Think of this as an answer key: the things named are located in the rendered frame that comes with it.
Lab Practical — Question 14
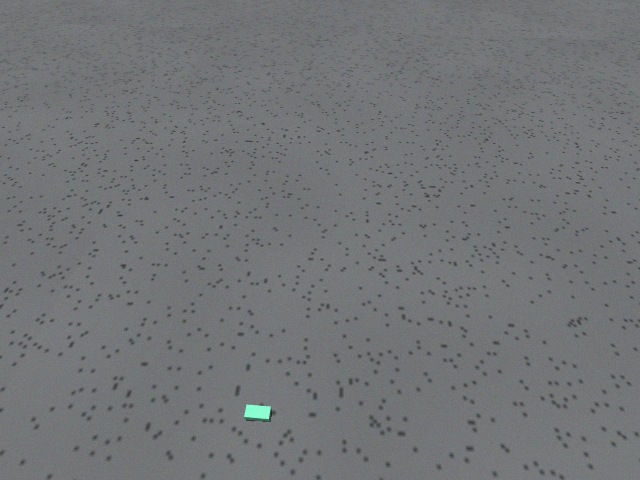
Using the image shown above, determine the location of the small box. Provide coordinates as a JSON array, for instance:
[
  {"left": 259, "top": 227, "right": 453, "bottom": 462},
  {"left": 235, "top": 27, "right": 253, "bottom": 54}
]
[{"left": 244, "top": 405, "right": 272, "bottom": 422}]

